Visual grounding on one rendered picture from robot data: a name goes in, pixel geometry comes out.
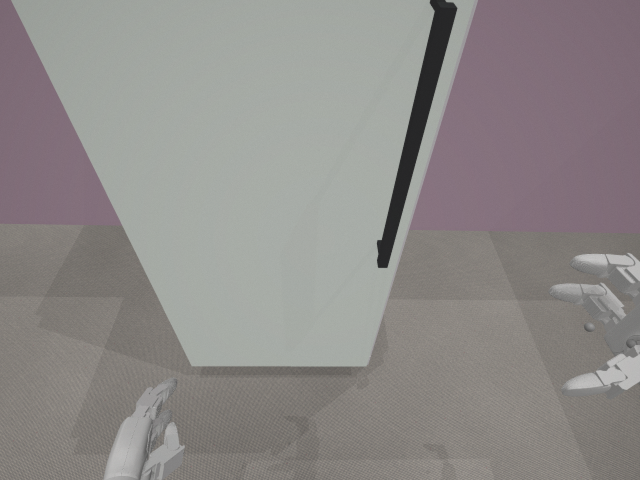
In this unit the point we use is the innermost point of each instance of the left robot hand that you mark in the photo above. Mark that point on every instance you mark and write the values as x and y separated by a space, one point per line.
137 437

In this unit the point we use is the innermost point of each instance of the handle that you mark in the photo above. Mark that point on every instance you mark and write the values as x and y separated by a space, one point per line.
441 27

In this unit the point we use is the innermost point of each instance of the right robot hand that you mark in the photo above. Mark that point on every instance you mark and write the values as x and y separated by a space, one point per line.
623 371

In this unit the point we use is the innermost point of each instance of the fridge door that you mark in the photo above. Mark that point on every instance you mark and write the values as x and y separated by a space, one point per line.
250 150

